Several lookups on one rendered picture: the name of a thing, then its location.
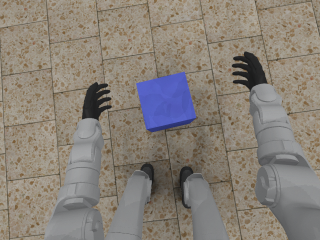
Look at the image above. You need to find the right robot forearm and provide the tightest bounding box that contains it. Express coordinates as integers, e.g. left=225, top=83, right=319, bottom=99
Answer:
left=249, top=83, right=320, bottom=184

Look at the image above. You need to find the left robot shin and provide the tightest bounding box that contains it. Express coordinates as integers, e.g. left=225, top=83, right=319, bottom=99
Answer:
left=127, top=170, right=149, bottom=184

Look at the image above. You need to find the robot right hand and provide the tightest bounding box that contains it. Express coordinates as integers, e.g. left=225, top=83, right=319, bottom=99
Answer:
left=232, top=51, right=268, bottom=92

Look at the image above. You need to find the left robot upper arm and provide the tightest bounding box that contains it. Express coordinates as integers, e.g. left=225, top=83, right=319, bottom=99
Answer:
left=45, top=207, right=105, bottom=240

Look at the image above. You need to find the robot left hand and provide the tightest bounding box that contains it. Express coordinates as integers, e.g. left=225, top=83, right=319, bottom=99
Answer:
left=82, top=82, right=112, bottom=121

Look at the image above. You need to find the left robot forearm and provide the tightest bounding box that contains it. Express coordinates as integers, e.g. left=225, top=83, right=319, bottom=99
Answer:
left=44, top=118, right=105, bottom=240

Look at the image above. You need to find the carton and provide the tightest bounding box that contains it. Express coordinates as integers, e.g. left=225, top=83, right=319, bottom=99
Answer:
left=136, top=72, right=197, bottom=132

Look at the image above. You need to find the right robot upper arm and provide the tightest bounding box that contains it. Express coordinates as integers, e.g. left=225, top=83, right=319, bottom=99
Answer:
left=255, top=163, right=320, bottom=240

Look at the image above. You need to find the robot right foot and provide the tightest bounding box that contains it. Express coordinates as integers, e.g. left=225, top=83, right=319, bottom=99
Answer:
left=179, top=166, right=194, bottom=209

